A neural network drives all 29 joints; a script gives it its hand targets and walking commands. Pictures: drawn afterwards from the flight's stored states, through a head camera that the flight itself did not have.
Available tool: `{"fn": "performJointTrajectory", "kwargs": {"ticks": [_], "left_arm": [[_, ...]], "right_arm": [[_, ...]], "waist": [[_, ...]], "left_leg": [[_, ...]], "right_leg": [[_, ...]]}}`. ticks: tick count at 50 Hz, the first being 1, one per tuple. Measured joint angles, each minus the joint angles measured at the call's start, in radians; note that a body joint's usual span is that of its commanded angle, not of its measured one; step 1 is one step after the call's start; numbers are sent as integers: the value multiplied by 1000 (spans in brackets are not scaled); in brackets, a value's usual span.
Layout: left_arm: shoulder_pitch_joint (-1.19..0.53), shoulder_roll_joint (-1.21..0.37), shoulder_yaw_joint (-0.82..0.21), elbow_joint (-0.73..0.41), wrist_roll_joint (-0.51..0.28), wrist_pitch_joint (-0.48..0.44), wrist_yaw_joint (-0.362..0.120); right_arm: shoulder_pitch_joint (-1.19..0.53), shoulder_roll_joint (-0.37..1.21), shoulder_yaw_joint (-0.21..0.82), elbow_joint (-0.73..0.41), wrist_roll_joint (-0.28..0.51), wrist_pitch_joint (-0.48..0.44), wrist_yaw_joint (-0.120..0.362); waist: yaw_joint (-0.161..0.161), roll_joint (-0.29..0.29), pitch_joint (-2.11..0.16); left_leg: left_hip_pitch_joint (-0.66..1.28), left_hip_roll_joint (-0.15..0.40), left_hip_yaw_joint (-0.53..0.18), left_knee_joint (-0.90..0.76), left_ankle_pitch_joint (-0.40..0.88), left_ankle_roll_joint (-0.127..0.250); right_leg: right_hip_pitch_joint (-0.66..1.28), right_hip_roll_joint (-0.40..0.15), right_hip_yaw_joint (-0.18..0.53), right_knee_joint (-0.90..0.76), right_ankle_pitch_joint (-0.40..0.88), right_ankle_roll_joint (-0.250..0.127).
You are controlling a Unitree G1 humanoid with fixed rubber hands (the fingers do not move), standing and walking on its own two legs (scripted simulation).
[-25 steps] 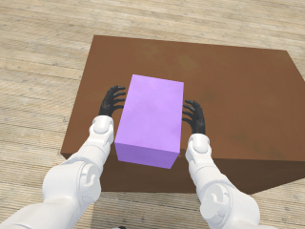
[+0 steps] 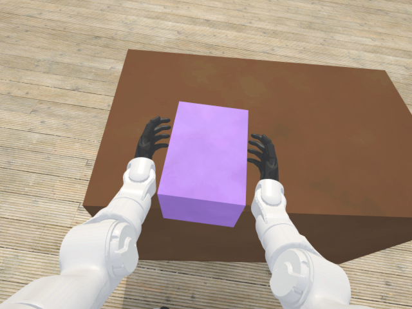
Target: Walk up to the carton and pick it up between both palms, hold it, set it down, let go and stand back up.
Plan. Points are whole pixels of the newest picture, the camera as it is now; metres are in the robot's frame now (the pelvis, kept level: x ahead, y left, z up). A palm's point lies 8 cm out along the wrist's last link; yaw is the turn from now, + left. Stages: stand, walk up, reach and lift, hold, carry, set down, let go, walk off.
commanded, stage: reach and lift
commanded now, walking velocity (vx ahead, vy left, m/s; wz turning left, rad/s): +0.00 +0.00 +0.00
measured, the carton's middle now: (206, 163) +0.42 +0.02 -0.04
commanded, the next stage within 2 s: none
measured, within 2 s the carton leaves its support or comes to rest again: neither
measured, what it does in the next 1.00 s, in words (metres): stands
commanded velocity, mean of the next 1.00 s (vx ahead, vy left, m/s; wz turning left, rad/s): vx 0.00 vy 0.00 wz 0.00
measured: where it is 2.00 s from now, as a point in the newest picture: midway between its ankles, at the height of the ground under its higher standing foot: outside the picture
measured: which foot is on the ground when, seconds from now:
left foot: down 0.00-1.00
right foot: down 0.00-1.00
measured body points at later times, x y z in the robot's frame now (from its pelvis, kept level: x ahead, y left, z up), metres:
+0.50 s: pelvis -0.01 -0.01 +0.00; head -0.01 +0.02 +0.45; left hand +0.39 +0.14 +0.07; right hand +0.38 -0.11 +0.07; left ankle +0.00 +0.11 -0.74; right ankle -0.01 -0.14 -0.74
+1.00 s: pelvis -0.02 -0.01 +0.01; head -0.05 +0.01 +0.46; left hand +0.38 +0.14 +0.12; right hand +0.37 -0.11 +0.12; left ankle +0.00 +0.11 -0.74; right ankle -0.01 -0.14 -0.74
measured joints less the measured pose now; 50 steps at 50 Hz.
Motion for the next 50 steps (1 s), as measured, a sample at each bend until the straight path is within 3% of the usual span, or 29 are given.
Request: {"fn": "performJointTrajectory", "kwargs": {"ticks": [9, 25, 34, 44, 50], "left_arm": [[1, -6, 0, -4, 0, 2, 12], [16, -16, -24, -77, -9, 143, 24], [27, -27, -35, -174, -13, 262, 14], [95, -61, -35, -393, -13, 415, -3], [98, -78, -34, -524, -13, 559, -19]], "right_arm": [[0, 0, 21, -16, 24, 11, -6], [1, -8, 145, -69, 164, 152, -26], [2, -13, 194, -121, 212, 248, -29], [18, -15, 286, -246, 264, 379, -30], [19, -16, 309, -298, 293, 451, -30]], "waist": [[0, 0, -25], [0, 0, -13], [0, -1, 20], [0, -1, 43], [0, -3, 79]], "left_leg": [[15, 0, 0, -1, 4, 0], [149, 0, 0, -37, 14, 0], [238, 0, 0, -72, 26, 0], [302, 0, 0, -97, 37, -4], [360, 0, 0, -109, 38, -6]], "right_leg": [[15, 0, 0, 0, 3, 0], [141, 0, -2, -20, 5, 0], [228, 0, -2, -48, 13, -3], [284, 0, -3, -57, 14, -5], [340, 0, -3, -66, 14, -7]]}}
